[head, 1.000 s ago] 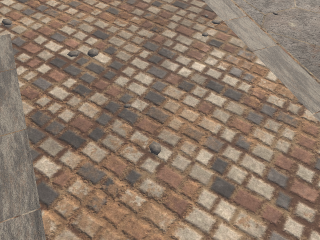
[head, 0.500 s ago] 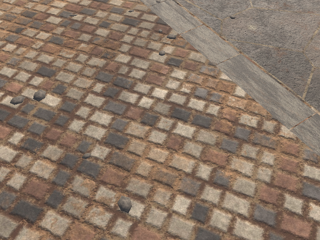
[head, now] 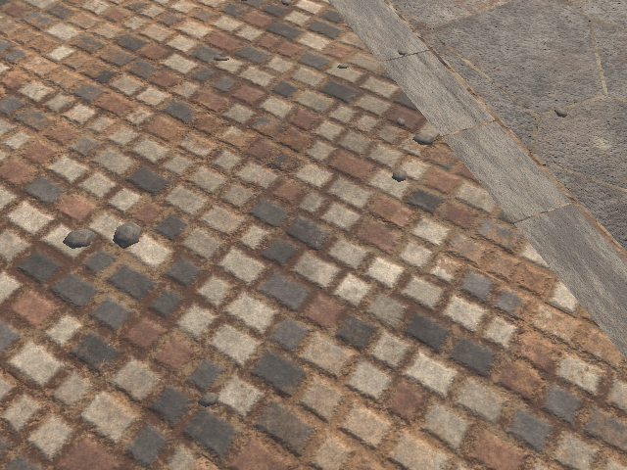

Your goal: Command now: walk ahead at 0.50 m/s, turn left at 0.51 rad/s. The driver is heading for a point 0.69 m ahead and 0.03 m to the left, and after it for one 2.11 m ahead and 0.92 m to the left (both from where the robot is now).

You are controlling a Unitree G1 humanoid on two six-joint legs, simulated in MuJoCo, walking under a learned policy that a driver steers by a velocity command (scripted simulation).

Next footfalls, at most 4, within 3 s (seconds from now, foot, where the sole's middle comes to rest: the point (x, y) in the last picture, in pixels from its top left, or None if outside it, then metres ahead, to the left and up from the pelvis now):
0.24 right None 0.32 -0.14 -0.78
0.72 left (212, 446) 0.52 0.20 -0.78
1.16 right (296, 338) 0.77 0.02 -0.78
1.56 left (199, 403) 0.61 0.23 -0.78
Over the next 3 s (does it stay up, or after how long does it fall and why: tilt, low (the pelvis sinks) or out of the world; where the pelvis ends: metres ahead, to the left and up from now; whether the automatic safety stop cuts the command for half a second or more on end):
stays up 0.65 0.08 0.00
